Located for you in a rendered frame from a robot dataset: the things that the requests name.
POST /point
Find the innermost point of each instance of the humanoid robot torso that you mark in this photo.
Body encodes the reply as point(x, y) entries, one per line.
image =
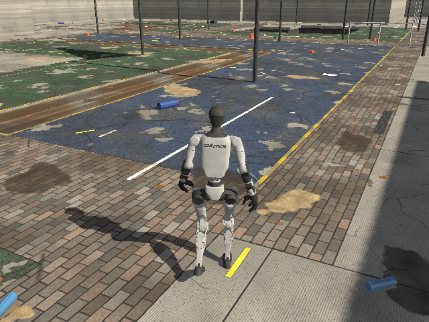
point(214, 161)

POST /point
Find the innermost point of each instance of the robot left thigh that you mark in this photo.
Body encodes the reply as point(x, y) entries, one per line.
point(198, 198)

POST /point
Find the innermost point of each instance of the robot left upper arm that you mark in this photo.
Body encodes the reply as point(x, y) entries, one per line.
point(191, 150)

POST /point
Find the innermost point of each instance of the robot right upper arm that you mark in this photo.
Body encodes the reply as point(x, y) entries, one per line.
point(239, 153)

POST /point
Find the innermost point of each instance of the robot left hand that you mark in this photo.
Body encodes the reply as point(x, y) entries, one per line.
point(181, 185)

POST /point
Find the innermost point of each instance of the robot left forearm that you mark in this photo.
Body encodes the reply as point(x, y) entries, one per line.
point(184, 173)

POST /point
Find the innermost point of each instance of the robot right forearm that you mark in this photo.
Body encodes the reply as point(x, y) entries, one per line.
point(248, 182)

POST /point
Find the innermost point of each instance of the robot right hand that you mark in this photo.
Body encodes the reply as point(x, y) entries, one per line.
point(253, 203)

